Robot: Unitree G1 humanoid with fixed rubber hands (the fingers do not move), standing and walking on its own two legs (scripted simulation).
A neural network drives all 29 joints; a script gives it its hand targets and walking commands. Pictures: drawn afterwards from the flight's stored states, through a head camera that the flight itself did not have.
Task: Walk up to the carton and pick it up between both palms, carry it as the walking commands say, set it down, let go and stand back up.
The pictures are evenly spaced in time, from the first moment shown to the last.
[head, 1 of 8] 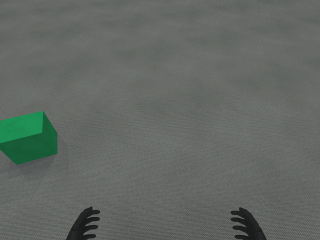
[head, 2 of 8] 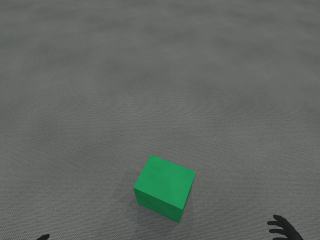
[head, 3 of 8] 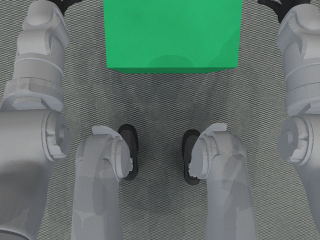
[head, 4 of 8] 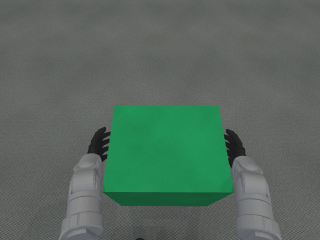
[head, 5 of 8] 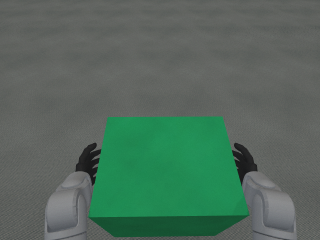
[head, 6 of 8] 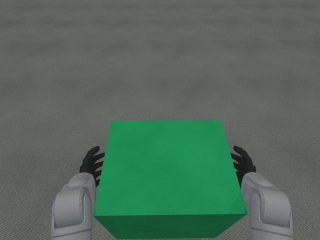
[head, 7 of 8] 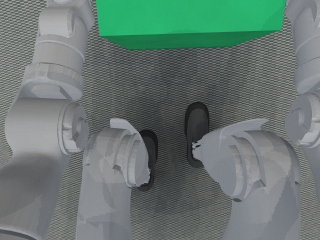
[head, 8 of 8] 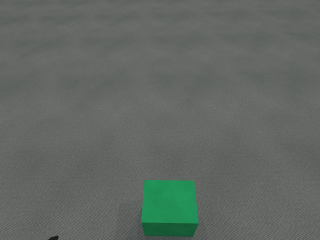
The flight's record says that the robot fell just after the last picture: no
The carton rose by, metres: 0.67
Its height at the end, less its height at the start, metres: +0.00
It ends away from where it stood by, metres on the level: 1.03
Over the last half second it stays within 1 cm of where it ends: yes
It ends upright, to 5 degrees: yes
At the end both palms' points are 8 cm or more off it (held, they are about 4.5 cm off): yes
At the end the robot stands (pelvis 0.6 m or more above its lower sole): yes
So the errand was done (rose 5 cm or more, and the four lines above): yes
